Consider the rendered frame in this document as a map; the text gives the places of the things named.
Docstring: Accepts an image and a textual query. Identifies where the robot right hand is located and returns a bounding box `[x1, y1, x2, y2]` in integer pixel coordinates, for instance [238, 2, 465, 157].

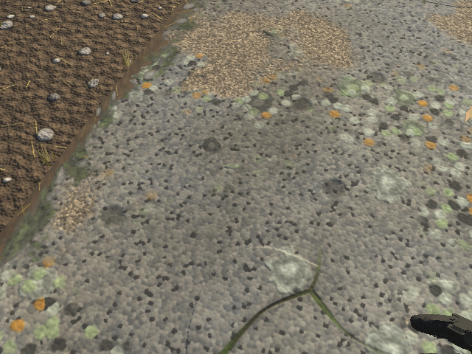
[410, 313, 472, 354]

